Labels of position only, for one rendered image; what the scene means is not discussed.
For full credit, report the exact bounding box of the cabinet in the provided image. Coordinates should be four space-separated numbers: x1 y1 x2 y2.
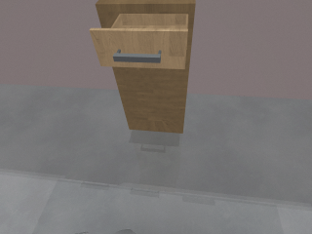
95 0 196 134

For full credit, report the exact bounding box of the handle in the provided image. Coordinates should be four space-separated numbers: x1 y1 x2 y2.
113 49 162 63

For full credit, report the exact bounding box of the drawer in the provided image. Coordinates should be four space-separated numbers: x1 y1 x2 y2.
89 14 188 69

